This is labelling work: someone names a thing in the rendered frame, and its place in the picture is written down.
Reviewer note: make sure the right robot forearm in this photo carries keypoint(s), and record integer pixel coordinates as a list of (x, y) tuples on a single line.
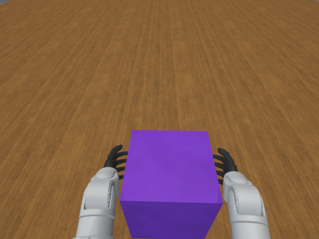
[(246, 208)]

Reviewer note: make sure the left robot hand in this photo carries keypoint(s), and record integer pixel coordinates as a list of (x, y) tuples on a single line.
[(112, 159)]

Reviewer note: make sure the right robot hand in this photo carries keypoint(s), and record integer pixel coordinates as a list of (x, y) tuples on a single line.
[(227, 166)]

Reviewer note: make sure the left robot forearm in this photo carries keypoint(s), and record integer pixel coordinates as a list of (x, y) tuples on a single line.
[(98, 206)]

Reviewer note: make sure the carton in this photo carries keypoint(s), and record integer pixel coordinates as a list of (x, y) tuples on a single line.
[(170, 187)]

